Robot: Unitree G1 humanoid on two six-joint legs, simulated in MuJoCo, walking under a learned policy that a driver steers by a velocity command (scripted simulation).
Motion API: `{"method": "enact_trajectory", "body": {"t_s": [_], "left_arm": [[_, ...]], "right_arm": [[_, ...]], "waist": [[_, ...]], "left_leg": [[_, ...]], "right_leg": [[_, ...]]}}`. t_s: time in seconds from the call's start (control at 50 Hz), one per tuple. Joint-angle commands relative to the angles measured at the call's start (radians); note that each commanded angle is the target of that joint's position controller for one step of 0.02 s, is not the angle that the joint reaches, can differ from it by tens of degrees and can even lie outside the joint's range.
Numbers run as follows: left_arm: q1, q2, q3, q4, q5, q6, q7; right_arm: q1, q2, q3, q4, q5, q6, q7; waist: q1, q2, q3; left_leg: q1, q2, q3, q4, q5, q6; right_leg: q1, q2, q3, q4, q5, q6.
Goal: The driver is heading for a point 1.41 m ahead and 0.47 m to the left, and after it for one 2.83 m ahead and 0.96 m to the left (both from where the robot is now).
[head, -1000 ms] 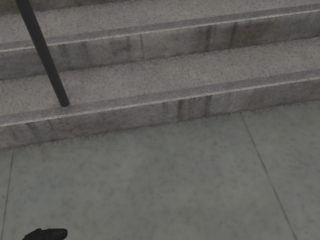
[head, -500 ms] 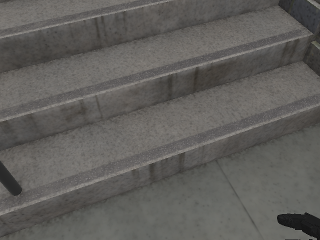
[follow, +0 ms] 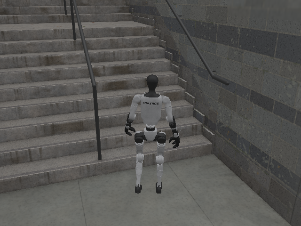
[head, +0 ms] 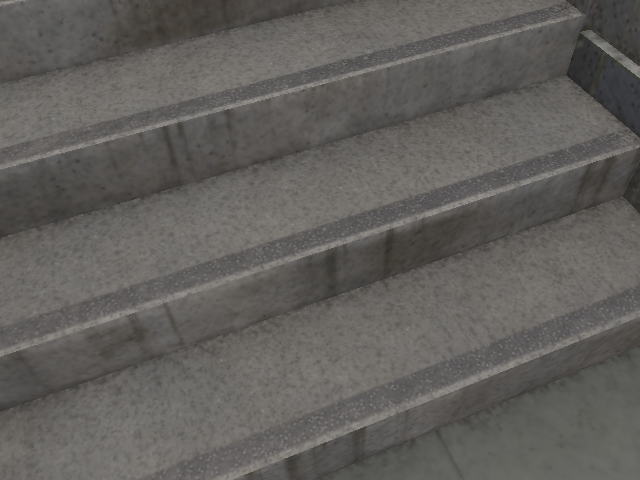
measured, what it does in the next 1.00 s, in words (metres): climbs, turning left: left foot, then right foot 0.17 m higher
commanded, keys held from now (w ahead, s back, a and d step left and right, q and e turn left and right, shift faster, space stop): w+q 0.76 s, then w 0.24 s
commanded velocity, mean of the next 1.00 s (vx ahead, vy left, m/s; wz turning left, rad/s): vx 0.50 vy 0.00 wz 0.51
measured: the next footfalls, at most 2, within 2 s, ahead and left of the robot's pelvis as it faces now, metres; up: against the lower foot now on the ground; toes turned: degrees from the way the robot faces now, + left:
left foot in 0.34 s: +0.27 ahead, +0.12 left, +0.00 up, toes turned +16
right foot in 0.88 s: +0.63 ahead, +0.09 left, +0.17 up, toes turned +28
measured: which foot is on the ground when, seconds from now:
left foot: up 0.00-0.32, down 0.34-0.90, up 0.92-1.00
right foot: down 0.00-0.34, up 0.36-0.86, down 0.88-1.00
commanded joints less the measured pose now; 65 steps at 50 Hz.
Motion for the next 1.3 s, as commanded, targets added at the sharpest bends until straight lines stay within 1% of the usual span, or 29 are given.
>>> {"method": "enact_trajectory", "body": {"t_s": [0.02, 0.08, 0.22, 0.32, 0.34, 0.36, 0.38, 0.42, 0.48, 0.56, 0.58, 0.64, 0.7, 0.74, 0.76, 0.8, 0.84, 0.88, 0.9, 0.92, 0.94, 0.98, 1.0, 1.02, 1.08, 1.14, 1.16, 1.22, 1.3], "left_arm": [[0.100, 0.102, 0.033, -0.004, -0.008, -0.018, 0.008], [0.137, 0.114, 0.041, 0.032, -0.018, -0.037, 0.007], [0.131, 0.154, 0.057, 0.085, -0.024, -0.037, 0.004], [0.127, 0.204, 0.067, 0.098, -0.035, -0.007, 0.009], [0.131, 0.193, 0.061, 0.090, -0.030, -0.003, 0.008], [0.186, 0.041, 0.023, 0.059, 0.003, -0.003, 0.000], [0.181, 0.088, 0.024, 0.018, 0.000, -0.007, -0.003], [0.054, 0.148, 0.035, 0.013, 0.001, -0.025, -0.007], [0.083, 0.095, 0.021, 0.016, 0.030, 0.000, -0.013], [0.039, 0.053, 0.013, -0.031, 0.025, 0.051, -0.018], [0.006, 0.008, 0.002, -0.041, 0.019, 0.058, -0.011], [-0.196, 0.003, -0.010, -0.144, 0.027, 0.062, 0.003], [-0.431, -0.070, -0.053, -0.275, 0.036, 0.048, 0.019], [-0.512, -0.085, -0.078, -0.350, 0.044, 0.040, 0.019], [-0.498, -0.079, -0.080, -0.371, 0.029, 0.050, 0.018], [-0.426, -0.063, -0.079, -0.380, 0.021, 0.084, 0.007], [-0.135, -0.081, -0.062, -0.261, 0.012, 0.089, 0.011], [0.157, 0.031, 0.006, -0.166, -0.008, 0.069, 0.020], [0.246, 0.115, 0.042, -0.119, 0.018, 0.055, 0.025], [0.294, 0.247, 0.074, -0.053, 0.012, 0.064, 0.040], [0.178, 0.175, 0.068, -0.064, -0.016, 0.077, 0.043], [0.003, 0.020, 0.037, 0.011, -0.027, 0.061, 0.036], [0.044, -0.052, 0.024, 0.070, -0.020, 0.038, 0.033], [0.023, -0.150, -0.022, 0.103, 0.021, 0.008, -0.021], [0.085, -0.098, -0.011, 0.219, 0.043, -0.001, -0.050], [0.070, -0.046, -0.005, 0.251, 0.072, -0.013, -0.075], [0.139, -0.049, -0.015, 0.268, 0.074, -0.019, -0.073], [0.348, -0.095, -0.046, 0.351, 0.096, -0.010, -0.067], [0.553, -0.083, -0.067, 0.443, 0.118, -0.010, -0.090]], "right_arm": [[-0.029, -0.072, -0.018, -0.058, -0.018, 0.006, 0.010], [-0.109, -0.044, -0.012, -0.086, -0.020, 0.014, 0.022], [-0.332, -0.019, 0.023, -0.169, -0.022, 0.011, 0.051], [-0.108, -0.078, -0.001, -0.113, -0.042, 0.002, 0.020], [0.039, -0.134, -0.027, -0.071, -0.053, -0.004, 0.005], [0.038, -0.265, -0.052, -0.070, -0.049, -0.005, -0.012], [0.068, -0.322, -0.072, -0.093, -0.013, 0.003, -0.015], [-0.045, -0.180, -0.045, -0.107, -0.002, 0.018, -0.028], [-0.089, -0.121, -0.027, -0.115, 0.006, 0.008, -0.047], [-0.040, -0.129, -0.026, -0.093, 0.007, -0.020, -0.040], [0.010, -0.123, -0.025, -0.080, 0.002, -0.022, -0.045], [0.131, -0.119, -0.015, -0.043, -0.003, -0.031, -0.058], [0.240, -0.111, -0.002, 0.012, -0.021, -0.056, -0.064], [0.237, -0.100, 0.004, 0.040, -0.003, -0.056, -0.065], [0.221, -0.098, 0.012, 0.050, 0.002, -0.042, -0.068], [0.166, -0.113, 0.009, 0.025, 0.017, -0.021, -0.082], [0.047, -0.144, -0.005, -0.035, 0.035, -0.027, -0.072], [0.036, -0.219, -0.041, -0.028, 0.060, -0.059, -0.052], [0.035, -0.183, -0.038, -0.032, 0.037, -0.079, -0.038], [0.058, -0.022, -0.017, -0.099, 0.026, -0.082, 0.001], [0.098, -0.001, -0.009, -0.094, -0.054, -0.078, 0.016], [-0.028, 0.057, 0.010, -0.153, -0.070, -0.054, 0.008], [-0.053, 0.088, 0.025, -0.165, -0.068, -0.042, -0.002], [-0.058, 0.059, 0.059, -0.133, -0.008, -0.025, 0.051], [-0.026, 0.054, 0.070, -0.140, -0.029, -0.008, 0.070], [-0.121, 0.029, 0.075, -0.154, 0.004, 0.000, 0.064], [-0.135, 0.066, 0.086, -0.139, -0.012, 0.003, 0.069], [-0.310, 0.115, 0.123, -0.179, -0.023, -0.007, 0.040], [-0.593, 0.086, 0.134, -0.282, 0.011, 0.007, 0.023]], "waist": [[0.054, -0.142, 0.027], [0.048, -0.125, 0.004], [0.069, -0.124, 0.039], [-0.034, -0.096, -0.117], [-0.103, -0.037, -0.183], [-0.016, 0.202, -0.188], [-0.050, 0.178, -0.297], [-0.027, 0.027, -0.039], [0.046, -0.018, -0.046], [0.066, -0.015, -0.062], [0.034, 0.068, -0.078], [-0.015, 0.001, 0.007], [-0.079, 0.038, 0.066], [-0.063, -0.002, 0.090], [-0.046, 0.030, 0.099], [-0.017, 0.030, 0.035], [0.115, 0.095, -0.186], [0.267, 0.110, -0.348], [0.286, -0.018, -0.364], [0.210, -0.495, -0.400], [0.136, -0.305, -0.388], [0.034, -0.051, -0.006], [0.021, 0.036, 0.043], [0.067, -0.107, 0.039], [-0.001, -0.021, -0.061], [-0.025, -0.002, -0.073], [-0.017, -0.104, -0.080], [0.062, -0.065, -0.023], [0.159, -0.099, 0.012]], "left_leg": [[-0.291, 0.078, -0.010, 0.106, 0.089, -0.010], [-0.329, 0.081, 0.013, 0.107, 0.165, -0.033], [-0.168, 0.065, 0.111, -0.272, 0.315, -0.027], [0.141, -0.067, 0.175, -0.382, 0.208, 0.091], [0.355, -0.035, 0.099, -0.441, 0.213, 0.123], [0.519, 0.266, -0.273, -0.418, 0.499, 0.196], [0.594, 0.376, -0.654, -0.608, 0.310, 0.340], [0.364, 0.304, -0.480, -0.694, 0.144, 0.296], [0.223, 0.208, -0.323, -0.670, 0.552, 0.253], [0.165, 0.135, -0.245, -0.618, 0.690, 0.223], [0.195, 0.140, -0.291, -0.601, 0.630, 0.258], [0.295, 0.181, -0.437, -0.660, 0.180, 0.292], [0.471, 0.247, -0.522, -0.666, 0.164, 0.270], [0.339, 0.176, -0.447, -0.732, 0.167, 0.200], [0.260, 0.155, -0.417, -0.791, 0.180, 0.192], [0.114, 0.171, -0.331, -0.969, 0.536, 0.196], [0.042, 0.145, -0.128, -0.792, 1.458, 0.149], [0.208, 0.189, -0.142, -0.380, 1.811, 0.111], [0.121, 0.100, -0.132, -0.026, 1.434, 0.084], [-0.182, -0.186, -0.148, 0.401, 0.226, 0.018], [-0.281, -0.150, -0.263, 0.690, 0.182, 0.031], [-0.485, -0.062, -0.113, 0.874, 0.237, 0.044], [-0.523, -0.039, -0.128, 0.883, 0.257, 0.058], [-0.687, -0.070, -0.334, 0.942, 0.419, 0.149], [-0.907, -0.084, -0.303, 0.987, 0.455, 0.182], [-0.905, -0.024, -0.159, 0.928, 0.487, 0.160], [-0.930, -0.009, -0.075, 1.091, 0.445, 0.149], [-1.226, 0.002, -0.084, 1.229, 0.290, 0.187], [-1.340, 0.087, 0.038, 0.913, 0.332, 0.183]], "right_leg": [[0.229, -0.260, 0.237, -0.280, 0.101, -0.089], [0.259, -0.256, 0.111, -0.257, 0.407, -0.096], [0.184, -0.224, -0.092, -0.247, 0.511, -0.069], [0.207, -0.228, -0.160, 0.250, 0.888, -0.045], [0.043, -0.202, -0.164, 0.520, 0.621, -0.012], [-0.265, -0.075, -0.149, 0.863, -0.330, 0.030], [-0.459, 0.017, 0.051, 0.994, -0.342, 0.048], [-0.528, -0.075, 0.075, 0.957, -0.146, 0.052], [-0.463, -0.097, 0.065, 1.029, -0.091, 0.088], [-0.547, -0.087, 0.029, 1.079, -0.046, 0.086], [-0.649, -0.052, -0.013, 1.304, -0.110, 0.084], [-1.005, -0.080, 0.037, 1.415, -0.167, 0.067], [-1.395, -0.060, 0.051, 1.720, -0.370, 0.018], [-1.276, -0.075, 0.052, 1.490, -0.384, 0.003], [-1.176, -0.069, 0.024, 1.374, -0.395, 0.006], [-0.722, -0.062, -0.051, 1.072, -0.297, -0.005], [-0.151, 0.048, -0.117, 0.933, -0.225, -0.048], [0.083, 0.081, -0.029, 0.656, -0.180, -0.078], [0.161, -0.022, 0.226, 0.461, -0.359, -0.119], [0.224, -0.326, 0.865, 0.004, -0.263, -0.237], [0.143, -0.332, 1.114, -0.113, -0.458, -0.245], [-0.155, -0.276, 0.830, -0.051, -0.692, -0.221], [-0.230, -0.246, 0.646, 0.005, -0.576, -0.182], [-0.230, -0.193, 0.569, -0.007, -0.353, -0.216], [-0.091, -0.185, 0.444, -0.070, -0.200, -0.222], [-0.196, -0.142, 0.205, -0.123, -0.150, -0.185], [-0.186, -0.134, 0.174, -0.143, -0.077, -0.202], [0.059, -0.176, 0.222, -0.147, -0.046, -0.204], [0.234, -0.221, 0.206, -0.257, 0.001, -0.203]]}}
